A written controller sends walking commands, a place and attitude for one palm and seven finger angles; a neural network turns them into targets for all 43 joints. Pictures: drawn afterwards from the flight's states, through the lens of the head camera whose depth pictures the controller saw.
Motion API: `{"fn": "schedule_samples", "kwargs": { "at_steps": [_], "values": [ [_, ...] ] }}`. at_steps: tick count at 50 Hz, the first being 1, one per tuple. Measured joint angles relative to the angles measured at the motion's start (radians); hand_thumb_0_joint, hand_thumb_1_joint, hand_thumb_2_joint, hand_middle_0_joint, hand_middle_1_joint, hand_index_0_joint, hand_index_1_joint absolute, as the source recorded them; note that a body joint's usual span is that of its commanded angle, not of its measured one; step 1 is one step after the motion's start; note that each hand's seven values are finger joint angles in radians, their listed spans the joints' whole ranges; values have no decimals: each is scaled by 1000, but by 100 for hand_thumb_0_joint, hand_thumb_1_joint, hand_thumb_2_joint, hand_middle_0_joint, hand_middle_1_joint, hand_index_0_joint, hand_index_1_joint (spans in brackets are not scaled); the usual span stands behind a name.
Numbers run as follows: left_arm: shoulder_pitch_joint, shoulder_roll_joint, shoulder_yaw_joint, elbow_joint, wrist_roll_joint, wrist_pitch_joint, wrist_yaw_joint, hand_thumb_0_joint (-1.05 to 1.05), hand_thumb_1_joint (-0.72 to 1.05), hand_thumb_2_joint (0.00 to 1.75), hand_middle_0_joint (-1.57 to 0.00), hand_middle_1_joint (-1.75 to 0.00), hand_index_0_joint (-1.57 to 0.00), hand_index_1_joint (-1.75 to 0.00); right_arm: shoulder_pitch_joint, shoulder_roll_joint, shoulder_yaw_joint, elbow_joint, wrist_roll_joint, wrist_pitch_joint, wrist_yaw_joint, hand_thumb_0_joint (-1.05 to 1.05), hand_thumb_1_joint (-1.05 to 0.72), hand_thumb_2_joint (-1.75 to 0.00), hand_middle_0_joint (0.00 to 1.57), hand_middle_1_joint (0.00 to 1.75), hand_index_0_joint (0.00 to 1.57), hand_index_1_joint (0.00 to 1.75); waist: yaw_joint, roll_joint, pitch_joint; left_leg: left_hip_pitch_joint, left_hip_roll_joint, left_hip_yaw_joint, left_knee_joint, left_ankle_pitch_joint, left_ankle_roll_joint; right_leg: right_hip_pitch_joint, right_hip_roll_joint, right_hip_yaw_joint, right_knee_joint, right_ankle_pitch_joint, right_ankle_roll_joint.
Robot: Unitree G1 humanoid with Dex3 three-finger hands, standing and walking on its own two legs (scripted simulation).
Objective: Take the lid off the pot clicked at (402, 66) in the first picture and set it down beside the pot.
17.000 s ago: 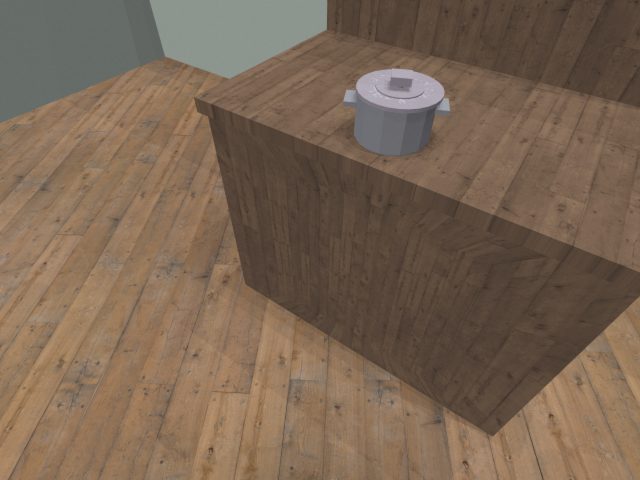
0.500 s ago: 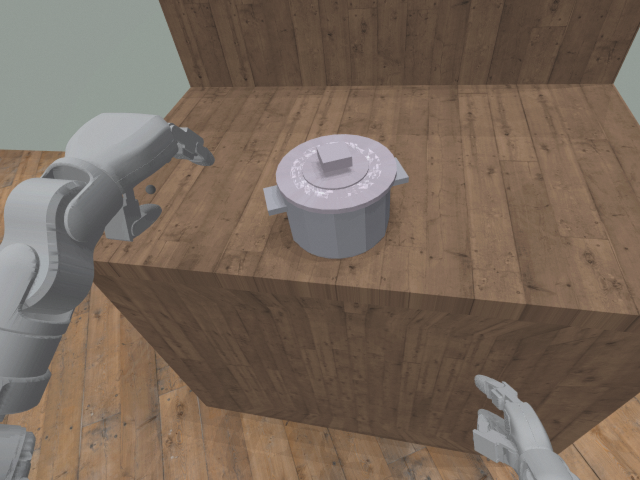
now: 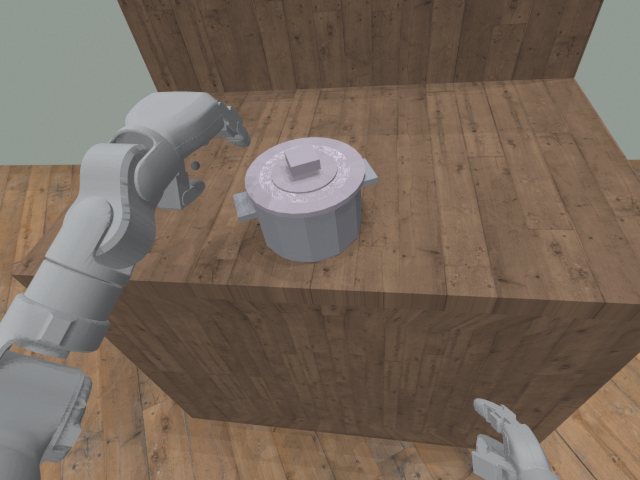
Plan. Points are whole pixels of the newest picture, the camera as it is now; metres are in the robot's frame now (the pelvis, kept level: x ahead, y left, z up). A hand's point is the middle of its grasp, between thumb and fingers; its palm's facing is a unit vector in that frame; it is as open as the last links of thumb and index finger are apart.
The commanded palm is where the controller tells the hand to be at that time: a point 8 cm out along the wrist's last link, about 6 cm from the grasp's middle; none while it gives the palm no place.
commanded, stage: move the open hand above the knob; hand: left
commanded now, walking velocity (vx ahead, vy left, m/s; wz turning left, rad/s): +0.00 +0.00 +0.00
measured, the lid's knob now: (302, 160) +0.49 +0.05 +0.16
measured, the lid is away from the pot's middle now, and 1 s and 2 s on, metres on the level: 0.00 0.00 0.00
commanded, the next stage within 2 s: lower the open fingers around the knob in 1.50 s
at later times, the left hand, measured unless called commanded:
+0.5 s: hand (267, 135) +0.44 +0.07 +0.23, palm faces -0.05 +0.01 -1.00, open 10.0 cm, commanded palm +0.42 +0.08 +0.29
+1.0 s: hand (296, 120) +0.46 +0.04 +0.24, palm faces -0.06 -0.03 -1.00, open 10.0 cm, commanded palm +0.43 +0.06 +0.29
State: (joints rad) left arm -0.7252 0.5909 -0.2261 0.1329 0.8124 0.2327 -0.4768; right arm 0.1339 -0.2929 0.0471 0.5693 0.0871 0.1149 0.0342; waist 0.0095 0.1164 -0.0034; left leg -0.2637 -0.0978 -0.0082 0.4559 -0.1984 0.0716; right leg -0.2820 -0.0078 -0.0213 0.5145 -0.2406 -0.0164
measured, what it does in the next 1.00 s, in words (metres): stands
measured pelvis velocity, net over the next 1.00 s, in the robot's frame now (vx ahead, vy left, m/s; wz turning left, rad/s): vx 0.02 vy -0.01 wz -0.02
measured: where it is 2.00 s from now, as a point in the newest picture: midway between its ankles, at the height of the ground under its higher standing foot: outside the picture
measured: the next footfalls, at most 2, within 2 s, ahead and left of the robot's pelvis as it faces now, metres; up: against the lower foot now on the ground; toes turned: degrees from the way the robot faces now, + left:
none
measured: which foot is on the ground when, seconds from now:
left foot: down 0.00-1.00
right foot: down 0.00-1.00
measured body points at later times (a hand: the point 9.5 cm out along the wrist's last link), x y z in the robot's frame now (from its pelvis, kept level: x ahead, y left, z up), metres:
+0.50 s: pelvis +0.01 +0.00 +0.00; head +0.02 -0.05 +0.45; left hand +0.44 +0.07 +0.29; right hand +0.20 -0.22 -0.11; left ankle +0.02 +0.07 -0.74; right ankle +0.02 -0.11 -0.74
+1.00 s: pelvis +0.02 -0.01 +0.00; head +0.02 -0.06 +0.45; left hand +0.46 +0.04 +0.29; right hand +0.18 -0.25 -0.12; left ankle +0.02 +0.07 -0.74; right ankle +0.02 -0.11 -0.74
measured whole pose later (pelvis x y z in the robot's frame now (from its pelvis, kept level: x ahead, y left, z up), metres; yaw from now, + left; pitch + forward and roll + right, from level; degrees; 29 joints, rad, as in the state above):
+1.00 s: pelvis +0.02 -0.01 +0.00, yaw -1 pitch +3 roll +1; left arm -1.03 0.36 -0.37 0.49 0.84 0.34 -0.37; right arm 0.14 -0.28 0.04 0.62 0.08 0.16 0.05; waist -0.03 0.10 -0.05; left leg -0.26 -0.09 0.00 0.43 -0.21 0.06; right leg -0.30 0.00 -0.01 0.51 -0.26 -0.03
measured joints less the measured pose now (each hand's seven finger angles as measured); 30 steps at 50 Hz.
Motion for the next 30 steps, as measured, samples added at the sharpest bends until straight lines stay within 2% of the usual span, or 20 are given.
{"fn": "schedule_samples", "kwargs": {
  "at_steps": [7, 20, 30],
  "values": [
    [-35, -38, -11, 34, -3, 28, 10, 0, -37, 167, -89, -8, -88, -8, 4, -2, -7, 1, 2, 13, 12, 2, -90, -90, 19, 30, 19, 30, -10, -1, -13, -2, 1, 3, -1, -5, -1, -4, 2, 3, 1, -6, -1],
    [-174, -131, -134, 140, 19, 64, 56, -1, -37, 167, -89, -8, -88, -8, -28, 17, -1, 16, 1, 21, 20, 1, -90, -90, 19, 30, 19, 30, -11, -9, -26, -12, -4, -2, -1, -9, -1, -16, -4, -1, 11, -17, -2],
    [-280, -213, -176, 283, 28, 86, 94, 0, -37, 167, -89, -8, -88, -8, -26, 31, 10, 35, -5, 39, 22, 1, -90, -90, 19, 30, 19, 30, -24, -10, -39, -16, -3, 2, -9, -12, -3, -26, -3, 4, 13, -22, -4]
  ]
}}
